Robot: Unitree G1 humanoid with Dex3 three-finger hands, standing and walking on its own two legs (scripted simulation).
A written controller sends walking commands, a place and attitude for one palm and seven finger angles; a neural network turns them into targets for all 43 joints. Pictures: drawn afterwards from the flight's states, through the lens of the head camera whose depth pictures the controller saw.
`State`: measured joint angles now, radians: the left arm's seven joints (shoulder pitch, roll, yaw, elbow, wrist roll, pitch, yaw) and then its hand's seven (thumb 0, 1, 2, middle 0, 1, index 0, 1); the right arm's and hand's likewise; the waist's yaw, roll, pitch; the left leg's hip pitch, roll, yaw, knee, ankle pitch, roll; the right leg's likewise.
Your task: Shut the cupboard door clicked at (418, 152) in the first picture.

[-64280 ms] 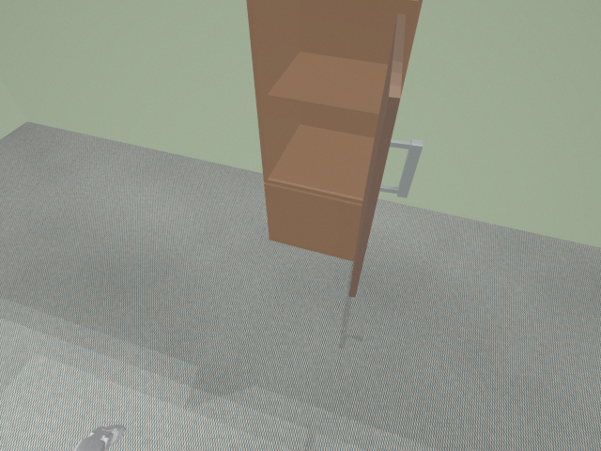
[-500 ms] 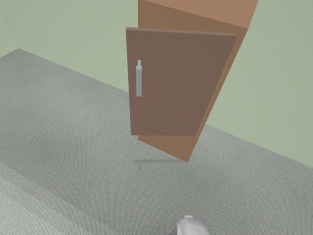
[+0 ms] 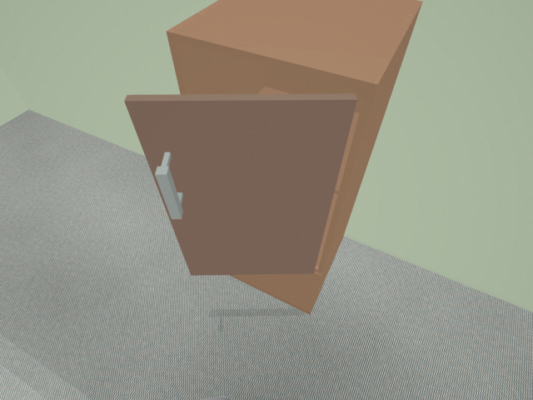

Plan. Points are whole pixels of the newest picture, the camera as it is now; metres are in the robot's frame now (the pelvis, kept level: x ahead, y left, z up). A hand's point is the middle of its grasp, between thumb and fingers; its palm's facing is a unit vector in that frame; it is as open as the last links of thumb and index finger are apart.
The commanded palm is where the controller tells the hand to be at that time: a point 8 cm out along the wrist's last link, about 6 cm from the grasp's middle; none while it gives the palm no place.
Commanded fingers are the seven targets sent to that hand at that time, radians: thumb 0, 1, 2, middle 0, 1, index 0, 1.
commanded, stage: come to a stop and stand still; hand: left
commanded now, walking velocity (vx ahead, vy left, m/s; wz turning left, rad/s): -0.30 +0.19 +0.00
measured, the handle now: (172, 186) +0.47 +0.22 +0.02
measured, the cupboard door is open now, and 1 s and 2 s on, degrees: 28 28 28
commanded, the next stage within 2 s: look again from close up in 1.10 s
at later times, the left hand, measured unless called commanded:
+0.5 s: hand out of the picture +0.03 +0.22 -0.18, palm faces +0.02 -0.97 -0.25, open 7.4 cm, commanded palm none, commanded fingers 0.00 0.90 0.90 -0.20 -0.30 -0.20 -0.30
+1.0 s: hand out of the picture -0.06 +0.16 -0.19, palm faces +0.08 -0.98 -0.16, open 7.4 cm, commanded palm none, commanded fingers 0.00 0.90 0.90 -0.20 -0.30 -0.20 -0.30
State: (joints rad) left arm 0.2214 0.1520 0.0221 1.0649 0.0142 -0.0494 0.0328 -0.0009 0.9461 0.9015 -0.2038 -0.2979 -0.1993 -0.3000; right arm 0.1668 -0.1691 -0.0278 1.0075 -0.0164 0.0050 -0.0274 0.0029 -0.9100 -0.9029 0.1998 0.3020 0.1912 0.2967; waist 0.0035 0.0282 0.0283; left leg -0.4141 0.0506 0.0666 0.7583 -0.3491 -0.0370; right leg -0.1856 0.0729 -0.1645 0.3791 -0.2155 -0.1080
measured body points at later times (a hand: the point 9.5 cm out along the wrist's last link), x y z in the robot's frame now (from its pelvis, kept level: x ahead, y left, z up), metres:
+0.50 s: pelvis -0.02 +0.01 +0.00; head +0.02 +0.02 +0.44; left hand +0.03 +0.27 -0.16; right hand +0.03 -0.22 -0.15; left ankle +0.05 +0.11 -0.74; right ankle -0.08 -0.13 -0.69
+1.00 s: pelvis -0.03 -0.01 +0.00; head -0.01 +0.01 +0.44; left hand -0.07 +0.21 -0.17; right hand -0.03 -0.25 -0.15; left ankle -0.03 +0.10 -0.74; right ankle -0.10 -0.14 -0.74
